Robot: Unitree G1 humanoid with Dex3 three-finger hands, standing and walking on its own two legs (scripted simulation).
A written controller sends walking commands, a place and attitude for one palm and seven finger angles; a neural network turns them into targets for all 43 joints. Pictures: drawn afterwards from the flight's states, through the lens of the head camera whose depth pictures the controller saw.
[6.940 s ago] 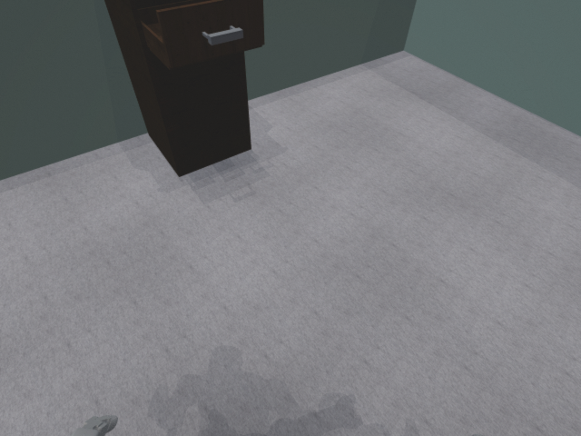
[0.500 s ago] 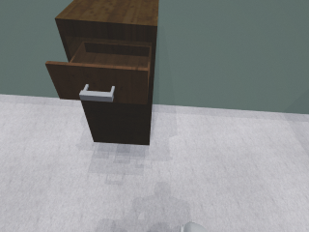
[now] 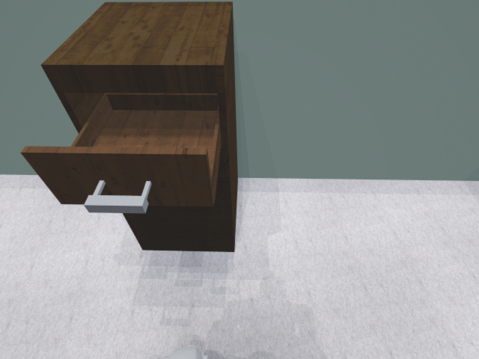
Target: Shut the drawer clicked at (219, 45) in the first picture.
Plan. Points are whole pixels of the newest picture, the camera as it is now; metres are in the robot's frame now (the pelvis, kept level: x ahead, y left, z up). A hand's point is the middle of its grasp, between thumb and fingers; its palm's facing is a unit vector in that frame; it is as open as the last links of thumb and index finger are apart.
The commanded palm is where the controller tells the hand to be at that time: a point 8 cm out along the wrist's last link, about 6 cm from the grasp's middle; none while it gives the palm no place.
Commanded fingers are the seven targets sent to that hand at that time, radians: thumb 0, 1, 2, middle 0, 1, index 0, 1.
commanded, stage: come to a stop and stand still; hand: left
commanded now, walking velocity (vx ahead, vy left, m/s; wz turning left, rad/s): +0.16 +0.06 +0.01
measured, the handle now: (120, 194) +0.45 +0.28 -0.02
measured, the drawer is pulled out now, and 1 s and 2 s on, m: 0.22 0.22 0.22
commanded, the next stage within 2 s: look again from close up in 1.62 s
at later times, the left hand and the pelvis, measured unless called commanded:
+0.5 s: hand out of the picture +0.07 +0.23 -0.18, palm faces +0.01 -0.97 -0.23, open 7.3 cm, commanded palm none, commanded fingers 0.00 0.90 0.90 -0.20 -0.30 -0.20 -0.30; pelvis +0.03 +0.04 +0.00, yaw -3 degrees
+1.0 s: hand out of the picture -0.02 +0.14 -0.15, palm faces +0.08 -0.96 -0.26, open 7.3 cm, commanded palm none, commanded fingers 0.00 0.90 0.90 -0.20 -0.30 -0.20 -0.30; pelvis -0.01 -0.03 +0.01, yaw -1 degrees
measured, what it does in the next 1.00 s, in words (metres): steps on the spot: left foot, then right foot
